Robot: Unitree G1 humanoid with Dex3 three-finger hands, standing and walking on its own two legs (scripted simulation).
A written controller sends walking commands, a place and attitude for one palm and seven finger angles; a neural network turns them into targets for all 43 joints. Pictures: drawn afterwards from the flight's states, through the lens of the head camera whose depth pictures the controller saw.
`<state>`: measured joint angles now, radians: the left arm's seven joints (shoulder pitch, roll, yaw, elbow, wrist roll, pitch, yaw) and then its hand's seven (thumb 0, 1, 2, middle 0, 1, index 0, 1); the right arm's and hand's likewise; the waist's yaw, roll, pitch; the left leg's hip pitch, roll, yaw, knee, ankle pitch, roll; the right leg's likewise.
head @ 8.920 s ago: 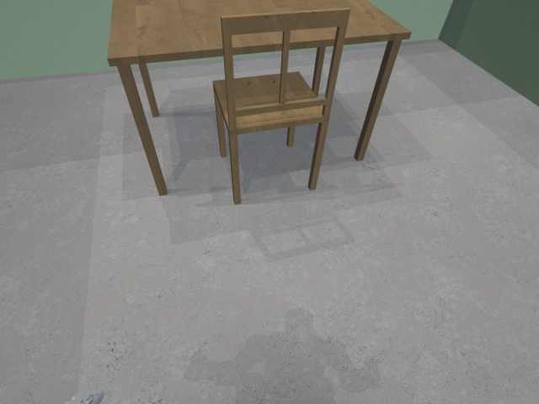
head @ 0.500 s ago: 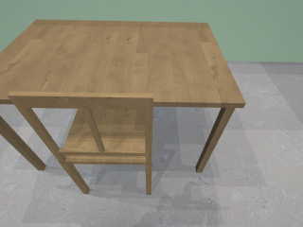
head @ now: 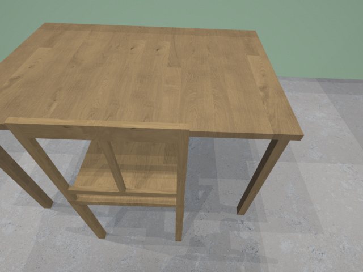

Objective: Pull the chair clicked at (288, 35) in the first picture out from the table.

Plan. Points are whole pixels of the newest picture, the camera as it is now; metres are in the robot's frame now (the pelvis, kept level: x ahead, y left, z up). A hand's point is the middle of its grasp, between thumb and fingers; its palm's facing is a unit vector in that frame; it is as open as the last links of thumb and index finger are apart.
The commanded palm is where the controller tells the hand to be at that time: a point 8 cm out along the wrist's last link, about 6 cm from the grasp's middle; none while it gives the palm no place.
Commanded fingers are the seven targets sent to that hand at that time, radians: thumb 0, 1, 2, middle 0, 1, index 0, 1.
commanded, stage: come to a stop and stand still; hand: left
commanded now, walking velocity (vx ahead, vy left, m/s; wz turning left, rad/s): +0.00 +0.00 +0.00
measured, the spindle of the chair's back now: (114, 167) +0.41 +0.23 -0.09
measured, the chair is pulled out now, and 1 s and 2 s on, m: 0.00 0.00 0.00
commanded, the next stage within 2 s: look again from close up in 0.18 s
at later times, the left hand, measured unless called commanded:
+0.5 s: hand out of the picture +0.00 +0.21 -0.17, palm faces +0.02 -0.97 -0.26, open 7.4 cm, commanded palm none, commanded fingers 0.00 0.90 0.90 -0.20 -0.30 -0.20 -0.30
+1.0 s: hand out of the picture +0.01 +0.23 -0.18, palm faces -0.02 -0.98 -0.21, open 7.4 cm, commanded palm none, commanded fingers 0.00 0.90 0.90 -0.20 -0.30 -0.20 -0.30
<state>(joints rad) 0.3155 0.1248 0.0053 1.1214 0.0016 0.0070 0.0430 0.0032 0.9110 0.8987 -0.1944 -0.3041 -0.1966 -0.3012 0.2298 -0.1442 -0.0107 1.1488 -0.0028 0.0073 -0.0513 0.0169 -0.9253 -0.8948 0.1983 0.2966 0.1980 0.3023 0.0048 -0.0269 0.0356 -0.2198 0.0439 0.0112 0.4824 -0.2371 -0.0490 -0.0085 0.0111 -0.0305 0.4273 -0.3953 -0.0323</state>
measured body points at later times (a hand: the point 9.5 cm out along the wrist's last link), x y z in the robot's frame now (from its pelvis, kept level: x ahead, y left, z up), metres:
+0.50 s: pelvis -0.01 +0.02 -0.01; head +0.02 +0.01 +0.44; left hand +0.00 +0.26 -0.15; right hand +0.03 -0.21 -0.17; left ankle +0.01 +0.15 -0.74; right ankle -0.10 -0.09 -0.74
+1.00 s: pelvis -0.02 +0.05 +0.00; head +0.01 +0.06 +0.44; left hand +0.01 +0.29 -0.16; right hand +0.03 -0.19 -0.15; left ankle +0.01 +0.15 -0.74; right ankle -0.10 -0.09 -0.74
